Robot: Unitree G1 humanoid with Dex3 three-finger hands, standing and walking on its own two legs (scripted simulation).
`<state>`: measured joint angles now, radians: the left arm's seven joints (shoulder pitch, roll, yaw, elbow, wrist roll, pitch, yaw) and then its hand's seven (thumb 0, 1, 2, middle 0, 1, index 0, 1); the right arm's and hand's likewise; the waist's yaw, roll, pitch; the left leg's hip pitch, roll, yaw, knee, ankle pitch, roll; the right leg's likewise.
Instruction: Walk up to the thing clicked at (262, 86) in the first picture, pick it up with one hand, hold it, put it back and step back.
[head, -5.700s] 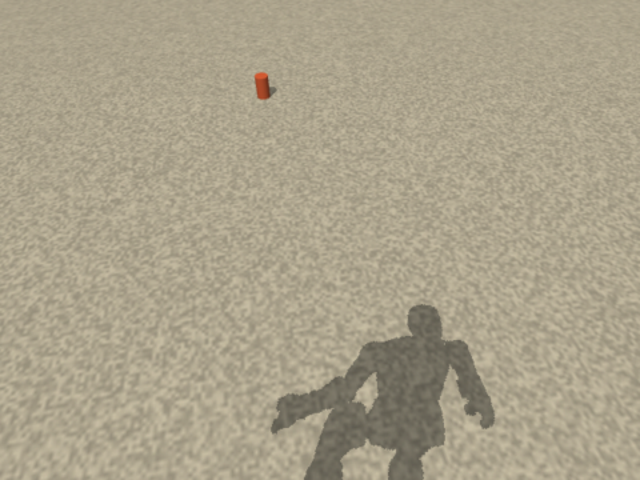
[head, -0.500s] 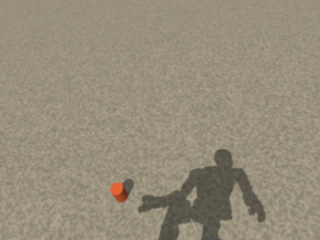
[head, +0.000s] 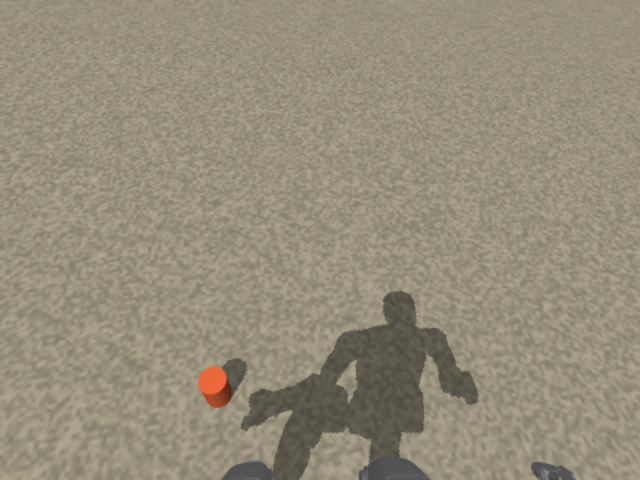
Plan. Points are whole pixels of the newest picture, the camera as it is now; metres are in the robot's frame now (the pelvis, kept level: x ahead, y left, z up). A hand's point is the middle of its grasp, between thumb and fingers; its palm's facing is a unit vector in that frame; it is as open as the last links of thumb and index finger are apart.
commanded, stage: walk up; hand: left
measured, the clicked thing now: (216, 387) +0.44 +0.27 -0.69
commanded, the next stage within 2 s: stand in 1.86 s
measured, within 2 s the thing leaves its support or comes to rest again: neither
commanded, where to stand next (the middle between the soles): +0.10 +0.00 m, yaw +2 degrees
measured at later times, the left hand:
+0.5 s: hand out of the picture +0.08 +0.25 -0.14, palm faces +0.01 -0.92 -0.38, open 7.4 cm
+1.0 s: hand (143, 465) +0.16 +0.24 -0.13, palm faces +0.00 -0.93 -0.36, open 7.4 cm
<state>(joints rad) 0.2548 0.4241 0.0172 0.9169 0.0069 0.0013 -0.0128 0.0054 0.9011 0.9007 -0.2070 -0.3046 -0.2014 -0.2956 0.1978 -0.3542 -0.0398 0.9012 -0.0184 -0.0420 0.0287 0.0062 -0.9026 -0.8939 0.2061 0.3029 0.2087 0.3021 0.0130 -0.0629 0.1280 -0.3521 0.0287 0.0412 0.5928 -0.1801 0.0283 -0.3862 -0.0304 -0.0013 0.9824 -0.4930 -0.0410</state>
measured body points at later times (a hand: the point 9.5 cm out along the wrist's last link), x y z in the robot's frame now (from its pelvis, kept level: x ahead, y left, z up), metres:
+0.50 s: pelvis +0.04 -0.02 +0.01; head +0.06 -0.03 +0.45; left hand +0.08 +0.30 -0.11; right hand +0.11 -0.32 -0.13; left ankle +0.06 +0.11 -0.73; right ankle +0.05 -0.14 -0.72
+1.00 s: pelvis +0.07 -0.02 +0.01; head +0.08 -0.02 +0.46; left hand +0.16 +0.29 -0.11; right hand +0.16 -0.32 -0.11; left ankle +0.07 +0.11 -0.72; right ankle +0.08 -0.14 -0.72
